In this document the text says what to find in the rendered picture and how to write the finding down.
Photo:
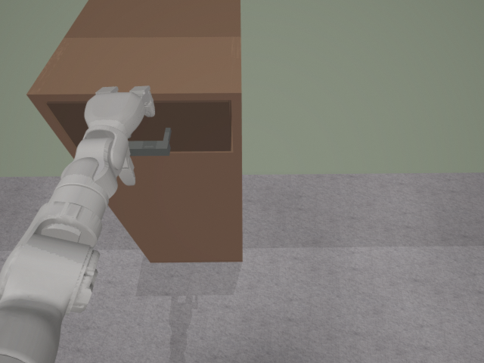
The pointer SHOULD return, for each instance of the handle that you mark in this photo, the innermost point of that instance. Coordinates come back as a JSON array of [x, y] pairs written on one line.
[[151, 148]]

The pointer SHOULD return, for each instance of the robot left hand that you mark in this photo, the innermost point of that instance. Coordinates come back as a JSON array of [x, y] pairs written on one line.
[[123, 111]]

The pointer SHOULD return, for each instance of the drawer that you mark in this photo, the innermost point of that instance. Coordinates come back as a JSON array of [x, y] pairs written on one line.
[[195, 125]]

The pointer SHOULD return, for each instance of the left robot forearm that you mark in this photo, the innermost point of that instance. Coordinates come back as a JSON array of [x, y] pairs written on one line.
[[80, 199]]

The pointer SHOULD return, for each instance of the cabinet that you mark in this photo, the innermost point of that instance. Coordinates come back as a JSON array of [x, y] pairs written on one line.
[[185, 207]]

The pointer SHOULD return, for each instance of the robot left upper arm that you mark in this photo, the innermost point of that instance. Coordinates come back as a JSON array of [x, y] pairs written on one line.
[[51, 278]]

